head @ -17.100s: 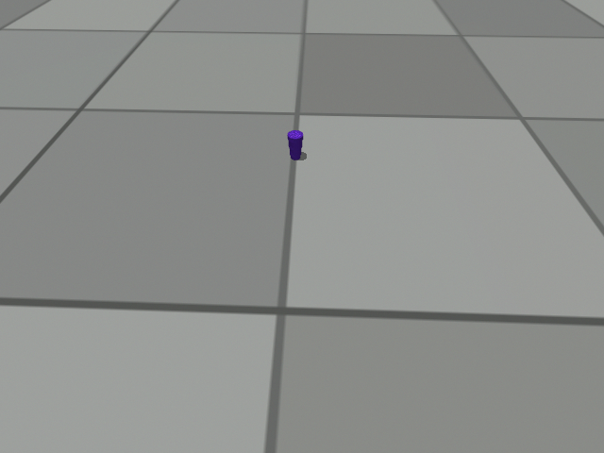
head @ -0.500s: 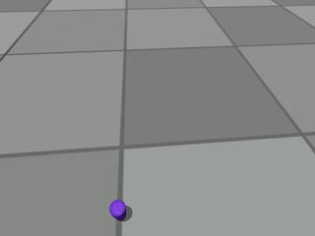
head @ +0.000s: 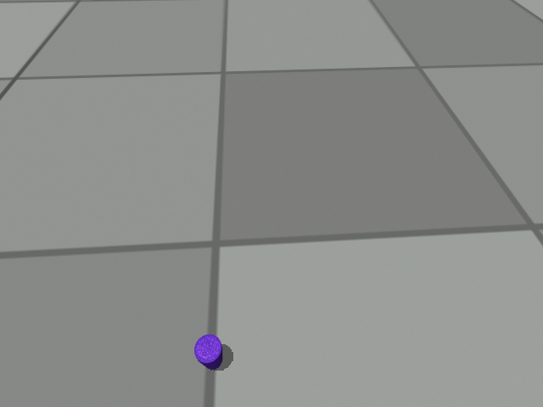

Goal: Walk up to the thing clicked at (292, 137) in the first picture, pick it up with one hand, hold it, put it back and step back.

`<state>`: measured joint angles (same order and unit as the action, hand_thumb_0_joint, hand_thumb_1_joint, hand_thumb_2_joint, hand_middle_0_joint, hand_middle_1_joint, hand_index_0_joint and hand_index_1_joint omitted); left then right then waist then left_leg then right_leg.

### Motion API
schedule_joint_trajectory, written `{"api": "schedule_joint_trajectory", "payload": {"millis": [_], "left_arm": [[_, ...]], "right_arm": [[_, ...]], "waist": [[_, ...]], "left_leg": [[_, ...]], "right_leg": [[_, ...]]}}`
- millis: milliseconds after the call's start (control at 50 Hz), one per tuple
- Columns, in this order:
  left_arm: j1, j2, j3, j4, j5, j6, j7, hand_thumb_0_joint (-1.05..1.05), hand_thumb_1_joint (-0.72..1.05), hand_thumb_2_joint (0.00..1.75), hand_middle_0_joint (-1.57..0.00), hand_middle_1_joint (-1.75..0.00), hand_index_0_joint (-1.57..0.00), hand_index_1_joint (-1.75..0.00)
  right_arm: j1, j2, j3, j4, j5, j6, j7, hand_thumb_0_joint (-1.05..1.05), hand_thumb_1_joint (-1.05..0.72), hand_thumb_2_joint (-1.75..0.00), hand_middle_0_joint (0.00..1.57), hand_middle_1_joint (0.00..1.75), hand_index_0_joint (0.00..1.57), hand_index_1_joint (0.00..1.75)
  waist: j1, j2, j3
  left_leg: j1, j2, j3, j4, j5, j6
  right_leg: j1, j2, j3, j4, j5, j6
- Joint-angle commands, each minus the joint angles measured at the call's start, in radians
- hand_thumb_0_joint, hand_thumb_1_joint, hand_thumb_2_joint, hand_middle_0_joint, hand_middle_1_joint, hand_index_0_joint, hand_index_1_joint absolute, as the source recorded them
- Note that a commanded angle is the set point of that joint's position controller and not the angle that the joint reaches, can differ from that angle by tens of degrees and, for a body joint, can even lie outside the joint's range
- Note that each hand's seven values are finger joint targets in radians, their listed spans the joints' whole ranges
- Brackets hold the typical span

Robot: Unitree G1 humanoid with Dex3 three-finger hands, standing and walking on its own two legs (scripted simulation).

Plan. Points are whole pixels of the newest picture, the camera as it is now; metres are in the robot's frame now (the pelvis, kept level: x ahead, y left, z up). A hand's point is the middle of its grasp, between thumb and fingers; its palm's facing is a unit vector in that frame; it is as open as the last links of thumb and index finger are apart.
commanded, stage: walk up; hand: left
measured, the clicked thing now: (211, 354) +0.39 +0.20 -0.70
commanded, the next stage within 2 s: none
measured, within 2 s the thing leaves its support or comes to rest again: neither
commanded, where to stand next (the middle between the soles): +0.06 -0.01 m, yaw -1 degrees
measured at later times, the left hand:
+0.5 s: hand out of the picture -0.04 +0.29 -0.15, palm faces +0.08 -0.89 -0.45, open 7.4 cm
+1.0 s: hand out of the picture +0.07 +0.25 -0.16, palm faces +0.00 -0.91 -0.41, open 7.4 cm
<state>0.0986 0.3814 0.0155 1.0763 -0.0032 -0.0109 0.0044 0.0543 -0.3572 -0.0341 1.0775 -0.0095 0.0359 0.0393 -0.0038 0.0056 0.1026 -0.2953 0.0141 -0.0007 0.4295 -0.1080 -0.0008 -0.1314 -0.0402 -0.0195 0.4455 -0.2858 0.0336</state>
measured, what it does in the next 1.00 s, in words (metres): steps on the spot: left foot, then right foot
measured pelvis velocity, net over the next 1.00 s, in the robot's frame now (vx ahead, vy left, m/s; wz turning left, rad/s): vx -0.04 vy -0.02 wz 0.05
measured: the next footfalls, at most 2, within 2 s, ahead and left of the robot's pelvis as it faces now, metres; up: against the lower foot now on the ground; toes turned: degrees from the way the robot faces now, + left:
left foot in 0.50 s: -0.04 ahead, +0.14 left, +0.00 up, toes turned +3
right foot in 0.84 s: +0.14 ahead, -0.12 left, +0.00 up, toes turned +1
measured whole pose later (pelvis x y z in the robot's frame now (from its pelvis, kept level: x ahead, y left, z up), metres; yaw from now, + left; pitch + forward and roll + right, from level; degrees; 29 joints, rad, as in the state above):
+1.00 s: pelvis -0.04 -0.02 -0.02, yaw +3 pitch -3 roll +1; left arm 0.11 0.34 0.03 0.85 0.02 -0.01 0.00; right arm 0.14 -0.41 -0.05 0.86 0.01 0.07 -0.01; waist 0.00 0.04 0.21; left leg -0.39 -0.05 -0.07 1.15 -0.59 0.02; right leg -0.45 -0.03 -0.02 0.64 -0.14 -0.03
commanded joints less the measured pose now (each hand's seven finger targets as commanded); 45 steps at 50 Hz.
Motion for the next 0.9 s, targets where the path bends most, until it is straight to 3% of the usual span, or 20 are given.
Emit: {"api": "schedule_joint_trajectory", "payload": {"millis": [0,40,80,140,180,200,240,280,340,420,460,480,520,540,620,740,800,840,860,880], "left_arm": [[0.053,0.216,0.063,-0.089,-0.019,0.007,0.038,0.0,0.9,0.9,-0.2,-0.3,-0.2,-0.3],[0.115,0.2,0.07,-0.095,-0.017,0.028,0.039,0.0,0.9,0.9,-0.2,-0.3,-0.2,-0.3],[0.18,0.193,0.078,-0.1,-0.009,0.041,0.038,0.0,0.9,0.9,-0.2,-0.3,-0.2,-0.3],[0.29,0.212,0.1,-0.095,0.01,0.028,0.04,0.0,0.9,0.9,-0.2,-0.3,-0.2,-0.3],[0.147,0.369,0.139,-0.172,0.051,0.003,0.048,0.0,0.9,0.9,-0.2,-0.3,-0.2,-0.3],[0.073,0.331,0.13,-0.202,0.052,0.0,0.051,0.0,0.9,0.9,-0.2,-0.3,-0.2,-0.3],[-0.014,0.36,0.139,-0.239,0.057,-0.017,0.059,0.0,0.9,0.9,-0.2,-0.3,-0.2,-0.3],[-0.039,0.309,0.128,-0.257,0.058,-0.026,0.06,0.0,0.9,0.9,-0.2,-0.3,-0.2,-0.3],[0.115,0.238,0.115,-0.236,0.064,-0.044,0.05,0.0,0.9,0.9,-0.2,-0.3,-0.2,-0.3],[0.258,0.311,0.144,-0.238,0.052,-0.035,0.009,0.0,0.9,0.9,-0.2,-0.3,-0.2,-0.3],[0.213,0.313,0.137,-0.257,0.042,-0.022,-0.008,0.0,0.9,0.9,-0.2,-0.3,-0.2,-0.3],[0.195,0.263,0.119,-0.271,0.035,-0.015,-0.011,0.0,0.9,0.9,-0.2,-0.3,-0.2,-0.3],[0.13,0.142,0.086,-0.33,0.024,-0.018,-0.007,0.0,0.9,0.9,-0.2,-0.3,-0.2,-0.3],[0.028,0.238,0.102,-0.331,0.039,-0.017,0.005,0.0,0.9,0.9,-0.2,-0.3,-0.2,-0.3],[0.201,0.236,0.099,-0.257,0.011,-0.029,-0.021,0.0,0.9,0.9,-0.2,-0.3,-0.2,-0.3],[0.171,0.175,0.086,-0.229,0.001,-0.032,-0.008,0.0,0.9,0.9,-0.2,-0.3,-0.2,-0.3],[0.208,0.223,0.104,-0.196,0.014,-0.031,0.005,0.0,0.9,0.9,-0.2,-0.3,-0.2,-0.3],[0.21,0.303,0.118,-0.23,0.02,-0.034,0.011,0.0,0.9,0.9,-0.2,-0.3,-0.2,-0.3],[0.156,0.336,0.12,-0.255,0.02,-0.027,0.017,0.0,0.9,0.9,-0.2,-0.3,-0.2,-0.3],[0.11,0.326,0.123,-0.266,0.024,-0.019,0.021,0.0,0.9,0.9,-0.2,-0.3,-0.2,-0.3]], "right_arm": [[-0.001,-0.279,-0.085,-0.114,0.003,0.005,-0.018,0.0,-0.9,-0.9,0.2,0.3,0.2,0.3],[-0.051,-0.284,-0.096,-0.17,-0.005,0.018,-0.017,0.0,-0.9,-0.9,0.2,0.3,0.2,0.3],[-0.096,-0.286,-0.105,-0.222,-0.024,0.036,-0.017,0.0,-0.9,-0.9,0.2,0.3,0.2,0.3],[-0.192,-0.229,-0.095,-0.278,-0.025,0.054,-0.022,0.0,-0.9,-0.9,0.2,0.3,0.2,0.3],[-0.128,-0.161,-0.077,-0.291,-0.013,0.051,-0.027,0.0,-0.9,-0.9,0.2,0.3,0.2,0.3],[-0.035,-0.188,-0.085,-0.263,-0.018,0.053,-0.028,0.0,-0.9,-0.9,0.2,0.3,0.2,0.3],[0.038,-0.212,-0.098,-0.258,-0.01,0.057,-0.025,0.0,-0.9,-0.9,0.2,0.3,0.2,0.3],[0.068,-0.259,-0.117,-0.245,-0.007,0.044,-0.013,0.0,-0.9,-0.9,0.2,0.3,0.2,0.3],[0.029,-0.221,-0.091,-0.246,-0.013,0.015,-0.006,0.0,-0.9,-0.9,0.2,0.3,0.2,0.3],[-0.047,-0.223,-0.084,-0.288,-0.021,-0.042,0.01,0.0,-0.9,-0.9,0.2,0.3,0.2,0.3],[0.077,-0.198,-0.087,-0.244,-0.025,-0.065,0.0,0.0,-0.9,-0.9,0.2,0.3,0.2,0.3],[0.198,-0.211,-0.103,-0.201,-0.024,-0.078,-0.009,0.0,-0.9,-0.9,0.2,0.3,0.2,0.3],[0.318,-0.393,-0.139,-0.202,-0.038,-0.094,-0.028,0.0,-0.9,-0.9,0.2,0.3,0.2,0.3],[0.312,-0.416,-0.144,-0.201,-0.012,-0.091,-0.026,0.0,-0.9,-0.9,0.2,0.3,0.2,0.3],[0.138,-0.271,-0.093,-0.268,-0.008,-0.105,-0.034,0.0,-0.9,-0.9,0.2,0.3,0.2,0.3],[0.109,-0.24,-0.07,-0.279,0.01,-0.067,-0.046,0.0,-0.9,-0.9,0.2,0.3,0.2,0.3],[0.089,-0.201,-0.055,-0.294,0.034,-0.024,-0.051,0.0,-0.9,-0.9,0.2,0.3,0.2,0.3],[0.214,-0.147,-0.037,-0.282,0.039,0.003,-0.058,0.0,-0.9,-0.9,0.2,0.3,0.2,0.3],[0.231,-0.2,-0.057,-0.267,0.032,0.021,-0.075,0.0,-0.9,-0.9,0.2,0.3,0.2,0.3],[0.231,-0.231,-0.069,-0.254,0.026,0.026,-0.079,0.0,-0.9,-0.9,0.2,0.3,0.2,0.3]], "waist": [[-0.013,0.116,-0.224],[0.004,0.23,-0.249],[0.023,0.239,-0.244],[0.123,0.083,-0.171],[0.075,-0.241,-0.076],[0.011,-0.125,-0.078],[-0.025,-0.157,-0.101],[-0.039,-0.155,-0.094],[0.047,-0.146,-0.159],[0.125,-0.245,-0.091],[0.037,-0.219,-0.087],[-0.021,-0.103,-0.142],[-0.089,0.214,-0.13],[-0.116,0.126,-0.052],[0.006,0.143,0.05],[0.008,0.226,-0.014],[0.051,0.097,-0.07],[0.03,-0.18,-0.156],[0.027,-0.186,-0.179],[0.015,-0.165,-0.141]], "left_leg": [[0.181,0.175,-0.159,-0.008,0.544,0.151],[0.089,0.25,-0.241,-0.066,0.384,0.219],[-0.037,0.259,-0.247,-0.073,0.141,0.24],[-0.132,0.126,-0.154,0.168,0.041,0.119],[-0.304,-0.126,-0.164,0.545,-0.433,0.001],[-0.265,-0.091,-0.22,0.661,-0.464,0.003],[-0.219,-0.091,-0.238,0.835,-0.419,0.006],[-0.174,-0.056,-0.201,0.82,-0.323,-0.019],[-0.281,-0.047,-0.14,0.551,-0.332,-0.025],[-0.241,-0.037,-0.006,0.181,-0.484,-0.007],[0.003,-0.074,0.084,-0.046,-0.304,0.011],[0.247,-0.067,0.055,-0.118,-0.15,0.021],[0.512,0.333,-0.616,-0.175,-0.193,0.18],[0.294,0.422,-0.674,-0.196,-0.313,0.289],[0.221,0.205,-0.199,-0.112,0.006,0.197],[0.035,0.154,-0.035,0.076,0.424,0.155],[-0.065,0.07,0.002,0.284,0.127,0.095],[-0.123,-0.081,-0.011,0.62,-0.498,0.036],[-0.074,-0.057,-0.089,0.749,-0.578,0.036],[-0.064,-0.037,-0.106,0.789,-0.57,0.031]], "right_leg": [[-0.061,0.013,-0.01,0.231,0.23,-0.054],[-0.055,0.061,-0.024,0.414,-0.209,-0.062],[-0.04,0.036,0.012,0.488,-0.302,-0.078],[-0.058,-0.066,0.094,0.092,-0.109,-0.113],[-0.136,-0.357,0.539,-0.139,0.145,-0.239],[-0.157,-0.354,0.434,-0.088,0.262,-0.268],[-0.261,-0.386,0.421,-0.072,0.343,-0.325],[-0.233,-0.276,0.279,-0.018,0.272,-0.268],[0.101,-0.196,0.214,0.013,0.074,-0.211],[0.184,-0.223,0.252,0.017,-0.025,-0.257],[0.051,-0.177,0.144,0.129,0.174,-0.204],[-0.072,-0.117,0.059,0.326,0.238,-0.154],[-0.645,0.091,0.001,0.65,-0.3,-0.056],[-0.573,-0.011,0.154,0.638,-0.307,-0.068],[-0.482,-0.03,0.11,0.513,-0.121,-0.061],[-0.14,0.018,-0.032,0.237,0.09,-0.045],[0.031,0.036,-0.033,0.072,0.296,-0.061],[0.046,-0.301,0.419,-0.064,0.618,-0.193],[-0.046,-0.385,0.541,-0.087,0.479,-0.309],[-0.121,-0.37,0.53,-0.083,0.369,-0.322]]}}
